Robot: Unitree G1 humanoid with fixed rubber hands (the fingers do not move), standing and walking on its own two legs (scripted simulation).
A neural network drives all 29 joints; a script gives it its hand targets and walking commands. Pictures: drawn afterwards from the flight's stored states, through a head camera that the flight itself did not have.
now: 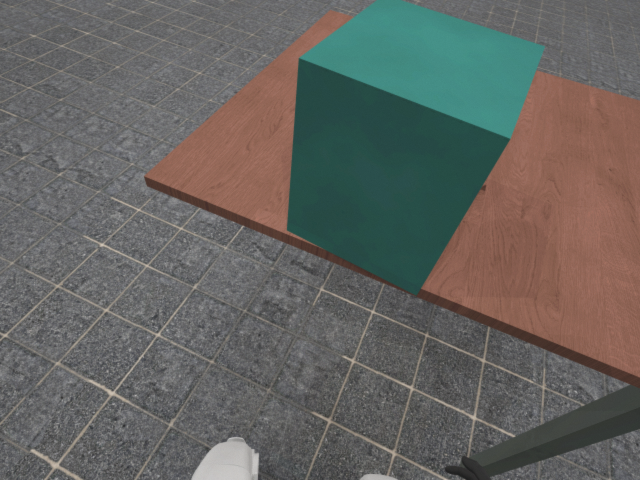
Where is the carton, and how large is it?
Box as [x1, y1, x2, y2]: [287, 0, 544, 295]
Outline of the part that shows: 377,0 299,57 287,230 416,295 509,140 544,46 401,0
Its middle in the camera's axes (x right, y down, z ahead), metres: +0.11 -0.12 +0.50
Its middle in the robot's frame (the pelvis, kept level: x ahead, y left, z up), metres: +0.48 -0.06 +0.17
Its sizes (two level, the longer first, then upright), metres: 0.210 0.200 0.250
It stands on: a table, 0.78 m high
